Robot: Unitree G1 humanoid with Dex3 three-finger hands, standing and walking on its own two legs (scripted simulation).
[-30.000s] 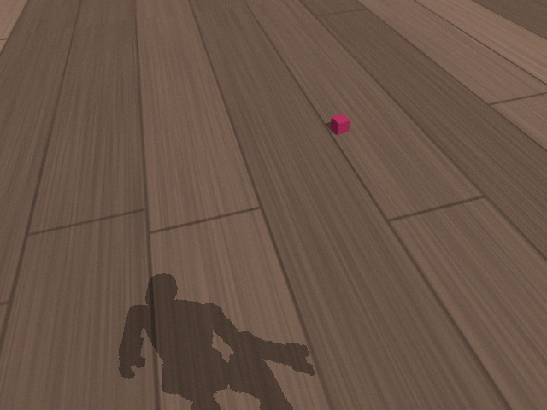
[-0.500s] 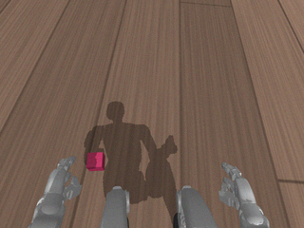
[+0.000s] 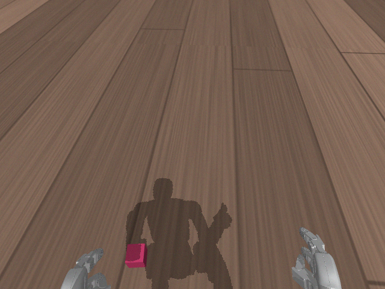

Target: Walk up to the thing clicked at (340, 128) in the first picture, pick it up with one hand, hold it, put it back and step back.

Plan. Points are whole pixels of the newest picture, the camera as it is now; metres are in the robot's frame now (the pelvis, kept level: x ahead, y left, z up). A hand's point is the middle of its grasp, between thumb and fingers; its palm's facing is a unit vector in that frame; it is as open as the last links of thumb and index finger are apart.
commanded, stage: home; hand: left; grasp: from above
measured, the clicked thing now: (136, 255) +0.42 +0.27 -0.67
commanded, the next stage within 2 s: stand in 1.86 s
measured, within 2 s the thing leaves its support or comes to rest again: neither
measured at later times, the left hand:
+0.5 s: hand out of the picture +0.16 +0.17 -0.05, palm faces +0.05 -0.98 -0.21, open 7.6 cm
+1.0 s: hand out of the picture +0.16 +0.18 -0.05, palm faces +0.05 -0.98 -0.20, open 8.0 cm
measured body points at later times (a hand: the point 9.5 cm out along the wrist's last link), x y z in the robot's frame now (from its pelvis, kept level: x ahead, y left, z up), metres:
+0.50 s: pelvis +0.00 -0.01 +0.00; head +0.01 -0.01 +0.45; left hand +0.15 +0.22 -0.03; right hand +0.16 -0.25 -0.07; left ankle +0.02 +0.14 -0.68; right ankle +0.00 -0.15 -0.68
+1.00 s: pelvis +0.00 +0.00 +0.00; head +0.01 +0.00 +0.45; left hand +0.15 +0.23 -0.03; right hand +0.16 -0.24 -0.06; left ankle +0.02 +0.14 -0.68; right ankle +0.00 -0.15 -0.68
